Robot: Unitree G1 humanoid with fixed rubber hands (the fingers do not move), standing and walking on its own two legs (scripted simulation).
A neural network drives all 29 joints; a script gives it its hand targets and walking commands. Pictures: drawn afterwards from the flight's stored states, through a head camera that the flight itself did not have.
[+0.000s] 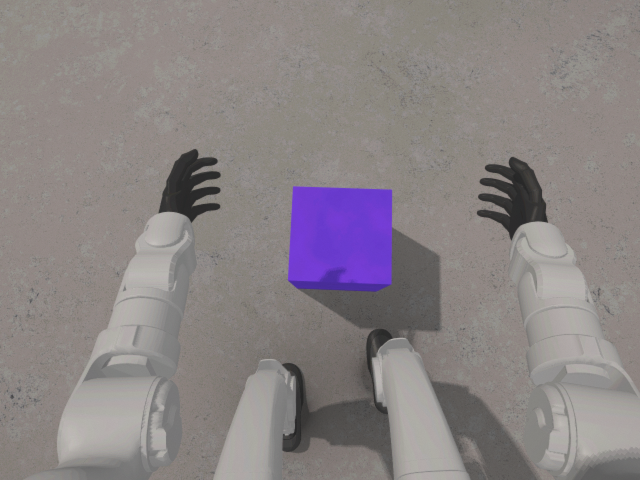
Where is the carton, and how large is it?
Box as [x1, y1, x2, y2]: [288, 186, 391, 291]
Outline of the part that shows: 293,186 288,280 297,288 375,291 390,284 391,190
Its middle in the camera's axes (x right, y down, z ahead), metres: +0.04 +0.00 +0.93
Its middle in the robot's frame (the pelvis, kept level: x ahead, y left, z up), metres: +0.46 -0.05 -0.55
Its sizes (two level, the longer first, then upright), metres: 0.210 0.200 0.250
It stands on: the floor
